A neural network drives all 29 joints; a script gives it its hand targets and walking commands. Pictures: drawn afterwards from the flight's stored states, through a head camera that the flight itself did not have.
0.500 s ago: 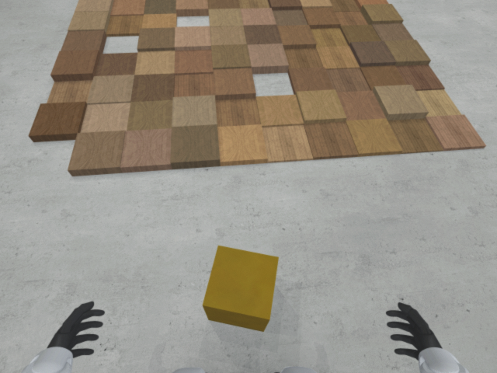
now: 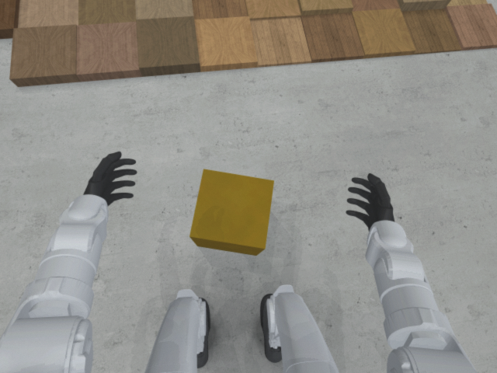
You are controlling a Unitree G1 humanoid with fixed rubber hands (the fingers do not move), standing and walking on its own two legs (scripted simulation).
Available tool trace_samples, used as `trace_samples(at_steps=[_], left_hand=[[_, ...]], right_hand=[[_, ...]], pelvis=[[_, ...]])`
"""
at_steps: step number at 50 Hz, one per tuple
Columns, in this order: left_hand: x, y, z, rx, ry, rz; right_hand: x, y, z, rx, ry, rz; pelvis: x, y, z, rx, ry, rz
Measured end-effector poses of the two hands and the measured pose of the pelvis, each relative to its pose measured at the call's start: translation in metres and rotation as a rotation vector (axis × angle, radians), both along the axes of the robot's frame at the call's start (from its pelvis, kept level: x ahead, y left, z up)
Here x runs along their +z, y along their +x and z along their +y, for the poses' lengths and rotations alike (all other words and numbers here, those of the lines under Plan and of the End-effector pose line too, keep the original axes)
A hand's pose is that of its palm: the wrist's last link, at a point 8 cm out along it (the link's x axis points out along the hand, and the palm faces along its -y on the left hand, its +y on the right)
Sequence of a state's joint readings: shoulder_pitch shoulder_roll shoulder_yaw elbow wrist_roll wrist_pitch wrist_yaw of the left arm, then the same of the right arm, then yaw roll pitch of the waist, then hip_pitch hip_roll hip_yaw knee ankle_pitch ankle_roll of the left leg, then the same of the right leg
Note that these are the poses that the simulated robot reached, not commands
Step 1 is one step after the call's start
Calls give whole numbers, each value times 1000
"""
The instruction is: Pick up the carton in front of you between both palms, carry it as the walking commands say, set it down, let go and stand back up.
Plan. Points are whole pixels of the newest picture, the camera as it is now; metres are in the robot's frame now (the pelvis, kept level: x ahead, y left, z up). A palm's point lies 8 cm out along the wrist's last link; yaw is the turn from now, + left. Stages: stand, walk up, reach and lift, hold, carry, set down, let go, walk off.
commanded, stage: reach and lift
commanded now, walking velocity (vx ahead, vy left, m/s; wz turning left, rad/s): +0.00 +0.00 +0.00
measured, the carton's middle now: (232, 216) +0.45 -0.01 -0.56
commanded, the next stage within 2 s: none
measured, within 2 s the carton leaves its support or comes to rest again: neither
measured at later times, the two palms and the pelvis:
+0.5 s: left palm (145, 157) +0.50 +0.18 -0.19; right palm (328, 186) +0.43 -0.20 -0.18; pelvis -0.02 +0.01 -0.07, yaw -1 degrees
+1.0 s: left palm (166, 197) +0.48 +0.18 -0.42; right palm (302, 215) +0.42 -0.20 -0.42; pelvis -0.07 +0.00 -0.26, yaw -2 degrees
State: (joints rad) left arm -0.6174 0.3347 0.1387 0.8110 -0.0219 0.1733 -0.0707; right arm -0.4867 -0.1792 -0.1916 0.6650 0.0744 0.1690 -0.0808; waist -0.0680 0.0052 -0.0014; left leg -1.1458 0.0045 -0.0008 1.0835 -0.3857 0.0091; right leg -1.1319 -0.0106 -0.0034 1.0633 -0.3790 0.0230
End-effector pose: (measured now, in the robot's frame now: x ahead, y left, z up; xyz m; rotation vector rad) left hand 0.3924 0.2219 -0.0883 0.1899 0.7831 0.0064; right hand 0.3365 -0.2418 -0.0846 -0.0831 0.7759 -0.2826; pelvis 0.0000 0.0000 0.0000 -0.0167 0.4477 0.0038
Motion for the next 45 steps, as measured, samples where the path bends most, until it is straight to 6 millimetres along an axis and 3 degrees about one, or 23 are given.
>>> trace_samples(at_steps=[10, 15, 20, 26, 32, 39, 45], left_hand=[[-18, 73, -28, -38, -65, -76], [-31, 102, -39, -54, -82, -103], [-57, 112, -43, -50, -89, -104], [-108, 108, -44, -29, -89, -84], [-183, 97, -45, -7, -82, -63], [-264, 86, -43, 5, -70, -82], [-305, 85, -43, 10, -69, -102]], right_hand=[[-24, 61, 30, -48, 50, -98], [-38, 84, 42, -61, 54, -130], [-61, 91, 45, -67, 52, -128], [-107, 91, 43, -66, 53, -103], [-177, 85, 39, -62, 55, -75], [-257, 79, 35, -44, 54, -77], [-302, 78, 36, -45, 64, -87]], pelvis=[[-33, -38, 6, 10, -10, 129], [-44, -42, 8, 13, -18, 198], [-51, -34, 10, 14, -23, 277], [-76, -22, 10, 9, -29, 374], [-122, -19, 8, -1, -36, 444], [-187, -33, 4, -12, -36, 437], [-234, -52, 0, -16, -32, 365]])
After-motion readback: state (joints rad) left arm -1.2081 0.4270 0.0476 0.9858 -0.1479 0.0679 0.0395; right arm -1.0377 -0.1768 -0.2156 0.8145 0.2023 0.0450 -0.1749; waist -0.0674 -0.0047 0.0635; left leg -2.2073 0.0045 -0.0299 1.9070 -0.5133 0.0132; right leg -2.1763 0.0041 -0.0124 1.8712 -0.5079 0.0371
